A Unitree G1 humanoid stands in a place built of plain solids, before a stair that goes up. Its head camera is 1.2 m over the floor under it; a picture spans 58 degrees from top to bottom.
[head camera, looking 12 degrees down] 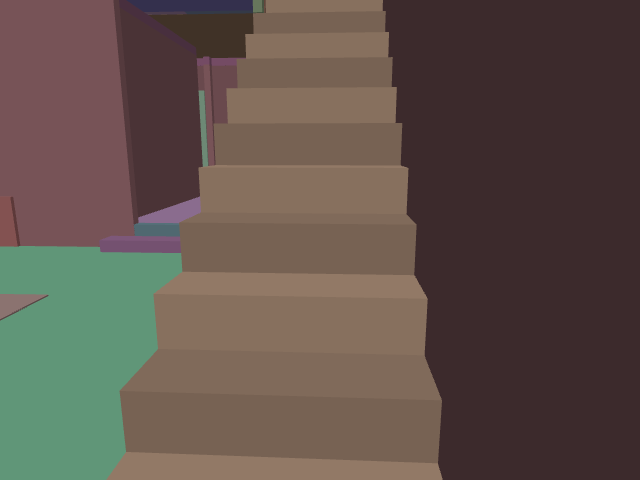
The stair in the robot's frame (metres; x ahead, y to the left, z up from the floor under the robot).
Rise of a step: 0.19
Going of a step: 0.25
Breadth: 0.86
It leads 3 degrees to the right of straight ahead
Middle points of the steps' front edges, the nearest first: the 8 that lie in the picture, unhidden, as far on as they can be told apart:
1.03 0.11 0.56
1.28 0.10 0.75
1.53 0.09 0.94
1.78 0.07 1.12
2.03 0.06 1.31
2.28 0.05 1.50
2.53 0.03 1.68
2.78 0.02 1.87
